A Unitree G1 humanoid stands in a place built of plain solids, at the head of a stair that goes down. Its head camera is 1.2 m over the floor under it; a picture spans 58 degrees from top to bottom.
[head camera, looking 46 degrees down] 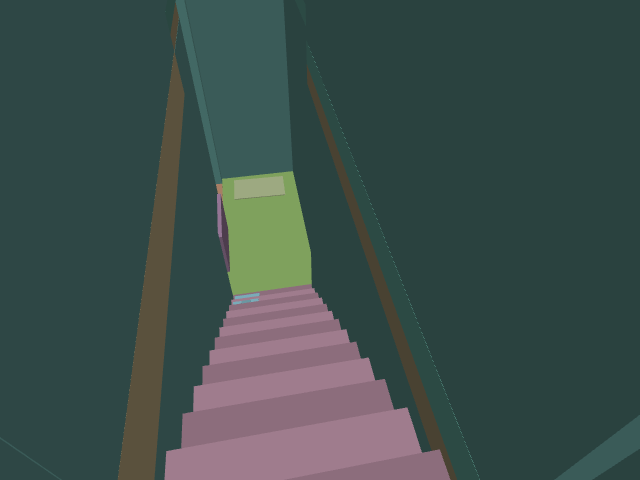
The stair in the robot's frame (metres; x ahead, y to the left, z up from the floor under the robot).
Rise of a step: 0.21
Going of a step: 0.22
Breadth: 0.89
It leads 10 degrees to the left of straight ahead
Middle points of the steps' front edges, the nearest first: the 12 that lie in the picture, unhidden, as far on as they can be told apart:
0.61 0.11 -0.42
0.83 0.15 -0.63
1.04 0.19 -0.84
1.26 0.22 -1.05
1.48 0.26 -1.26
1.70 0.30 -1.47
1.92 0.34 -1.68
2.14 0.38 -1.89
2.36 0.42 -2.10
2.58 0.46 -2.31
2.80 0.50 -2.52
3.02 0.54 -2.73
